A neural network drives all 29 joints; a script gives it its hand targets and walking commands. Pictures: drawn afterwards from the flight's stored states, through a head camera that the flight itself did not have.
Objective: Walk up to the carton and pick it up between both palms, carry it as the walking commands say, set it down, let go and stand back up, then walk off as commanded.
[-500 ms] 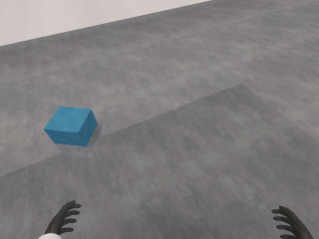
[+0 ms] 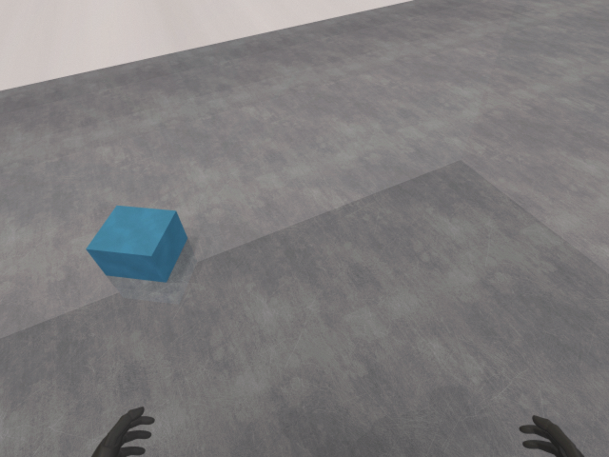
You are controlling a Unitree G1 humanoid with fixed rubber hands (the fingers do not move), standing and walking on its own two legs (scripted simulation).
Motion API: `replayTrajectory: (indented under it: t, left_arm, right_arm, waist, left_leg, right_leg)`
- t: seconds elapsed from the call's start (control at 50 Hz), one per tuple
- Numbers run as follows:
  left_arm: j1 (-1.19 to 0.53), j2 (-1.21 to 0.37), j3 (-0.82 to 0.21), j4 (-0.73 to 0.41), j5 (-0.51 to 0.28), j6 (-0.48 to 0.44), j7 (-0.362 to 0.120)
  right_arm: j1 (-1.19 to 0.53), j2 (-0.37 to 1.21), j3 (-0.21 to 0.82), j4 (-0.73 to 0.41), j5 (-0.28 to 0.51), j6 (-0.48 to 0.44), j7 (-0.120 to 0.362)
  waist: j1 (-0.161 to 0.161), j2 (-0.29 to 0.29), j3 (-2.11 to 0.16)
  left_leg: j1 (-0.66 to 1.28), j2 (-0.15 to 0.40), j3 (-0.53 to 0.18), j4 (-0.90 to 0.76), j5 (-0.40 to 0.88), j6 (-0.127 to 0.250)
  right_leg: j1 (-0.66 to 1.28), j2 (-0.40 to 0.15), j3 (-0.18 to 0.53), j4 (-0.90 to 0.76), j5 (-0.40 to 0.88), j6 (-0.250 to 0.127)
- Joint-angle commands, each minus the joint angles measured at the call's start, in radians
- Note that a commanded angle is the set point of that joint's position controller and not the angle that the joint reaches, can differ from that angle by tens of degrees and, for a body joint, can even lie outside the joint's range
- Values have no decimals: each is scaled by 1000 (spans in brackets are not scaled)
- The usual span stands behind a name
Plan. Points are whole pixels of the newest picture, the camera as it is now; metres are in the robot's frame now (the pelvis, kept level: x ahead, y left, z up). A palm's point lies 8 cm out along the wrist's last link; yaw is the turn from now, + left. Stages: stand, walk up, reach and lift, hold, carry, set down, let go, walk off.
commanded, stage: stand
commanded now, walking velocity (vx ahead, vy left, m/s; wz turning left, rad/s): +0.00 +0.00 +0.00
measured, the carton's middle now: (141, 243) +0.99 +0.77 -0.67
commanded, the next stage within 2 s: walk up in 0.78 s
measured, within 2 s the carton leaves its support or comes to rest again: neither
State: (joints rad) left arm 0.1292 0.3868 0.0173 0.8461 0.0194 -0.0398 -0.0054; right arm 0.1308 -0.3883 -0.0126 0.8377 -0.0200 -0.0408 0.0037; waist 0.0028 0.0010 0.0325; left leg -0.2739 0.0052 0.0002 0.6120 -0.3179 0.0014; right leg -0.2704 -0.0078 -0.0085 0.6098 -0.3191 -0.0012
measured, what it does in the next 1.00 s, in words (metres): stands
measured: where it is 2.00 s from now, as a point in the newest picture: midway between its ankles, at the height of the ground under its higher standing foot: (250, 452)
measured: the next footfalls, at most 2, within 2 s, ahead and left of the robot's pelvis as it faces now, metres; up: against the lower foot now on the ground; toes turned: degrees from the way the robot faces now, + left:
left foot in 1.28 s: +0.12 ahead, +0.24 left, +0.00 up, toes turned +20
right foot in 1.58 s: +0.29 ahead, +0.07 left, +0.00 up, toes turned +21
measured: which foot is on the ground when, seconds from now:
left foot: down 0.00-1.00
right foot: down 0.00-1.00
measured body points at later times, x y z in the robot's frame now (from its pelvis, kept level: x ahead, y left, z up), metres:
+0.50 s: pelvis +0.00 +0.00 +0.02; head +0.00 +0.00 +0.47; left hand +0.12 +0.31 -0.09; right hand +0.12 -0.31 -0.09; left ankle +0.01 +0.12 -0.73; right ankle +0.01 -0.12 -0.73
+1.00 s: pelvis +0.00 +0.00 +0.02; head +0.01 +0.00 +0.47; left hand +0.11 +0.32 -0.09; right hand +0.11 -0.32 -0.10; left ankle +0.01 +0.12 -0.73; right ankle +0.01 -0.12 -0.73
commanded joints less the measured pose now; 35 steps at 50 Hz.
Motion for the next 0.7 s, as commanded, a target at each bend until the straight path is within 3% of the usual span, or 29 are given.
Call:
replayTrajectory:
  t: [0.0, 0.36, 0.68]
  left_arm:
    - [-49, 166, 34, -36, -3, -11, 3]
    - [-84, 175, 16, 107, -8, -2, 5]
    - [-88, 181, 13, 163, -7, 4, 7]
  right_arm:
    - [-49, -165, -35, -37, 3, -11, -4]
    - [-85, -171, -21, 107, 7, -1, -4]
    - [-89, -176, -19, 164, 7, 5, -6]
  waist:
    - [1, 1, -69]
    - [1, 0, -53]
    - [1, 1, -45]
  left_leg:
    - [30, 88, -98, -134, 166, 56]
    - [113, 106, -98, -264, 205, 36]
    - [130, 114, -99, -307, 193, 30]
  right_leg:
    - [33, -89, 99, -134, 161, -58]
    - [112, -106, 100, -264, 205, -37]
    - [127, -114, 102, -306, 192, -31]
